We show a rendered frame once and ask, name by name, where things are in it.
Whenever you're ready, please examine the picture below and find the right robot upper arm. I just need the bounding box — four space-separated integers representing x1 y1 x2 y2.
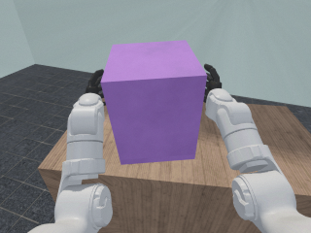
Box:
231 170 311 233

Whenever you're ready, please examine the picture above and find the pedestal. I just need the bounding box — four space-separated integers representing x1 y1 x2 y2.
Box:
37 93 311 233

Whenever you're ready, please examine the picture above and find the left robot upper arm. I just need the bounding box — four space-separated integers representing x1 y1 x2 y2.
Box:
27 183 113 233

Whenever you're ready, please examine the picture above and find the right robot hand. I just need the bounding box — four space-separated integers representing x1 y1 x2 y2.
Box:
203 63 222 103

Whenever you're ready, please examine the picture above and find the left robot hand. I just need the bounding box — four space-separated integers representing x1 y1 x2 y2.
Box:
85 69 106 106

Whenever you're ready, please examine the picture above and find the carton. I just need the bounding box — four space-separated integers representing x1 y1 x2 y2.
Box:
100 40 207 165

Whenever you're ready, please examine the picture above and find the right robot forearm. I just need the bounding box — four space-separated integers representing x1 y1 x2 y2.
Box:
205 88 296 207

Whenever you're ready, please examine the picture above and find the left robot forearm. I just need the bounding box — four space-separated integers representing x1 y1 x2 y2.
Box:
54 93 106 221

